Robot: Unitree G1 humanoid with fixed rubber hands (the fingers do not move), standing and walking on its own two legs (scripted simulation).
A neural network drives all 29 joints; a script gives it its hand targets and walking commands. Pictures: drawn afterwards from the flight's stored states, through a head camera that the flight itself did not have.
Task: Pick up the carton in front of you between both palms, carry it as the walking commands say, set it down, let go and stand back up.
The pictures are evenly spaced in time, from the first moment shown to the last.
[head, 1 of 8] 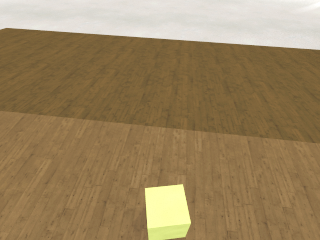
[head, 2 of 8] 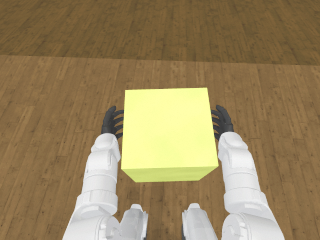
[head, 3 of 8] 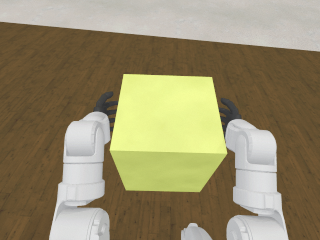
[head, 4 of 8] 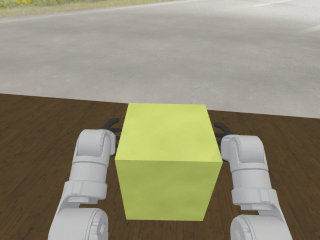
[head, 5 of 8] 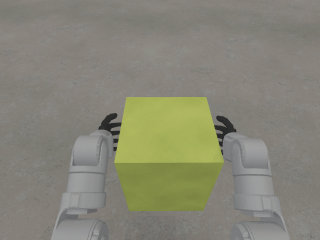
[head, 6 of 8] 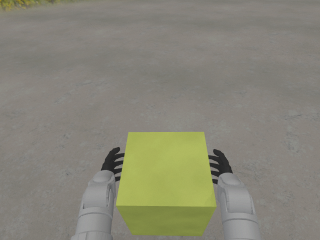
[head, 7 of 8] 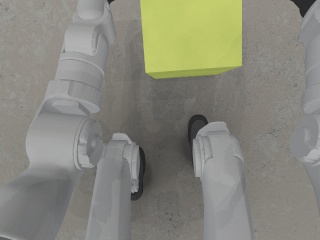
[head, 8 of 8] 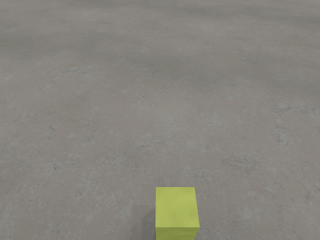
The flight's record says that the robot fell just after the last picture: no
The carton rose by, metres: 0.69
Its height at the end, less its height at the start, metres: -0.48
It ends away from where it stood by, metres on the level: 5.47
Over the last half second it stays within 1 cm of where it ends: yes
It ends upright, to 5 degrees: yes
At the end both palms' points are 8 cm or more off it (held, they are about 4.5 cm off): yes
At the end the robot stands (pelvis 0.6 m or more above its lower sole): yes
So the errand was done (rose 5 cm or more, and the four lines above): yes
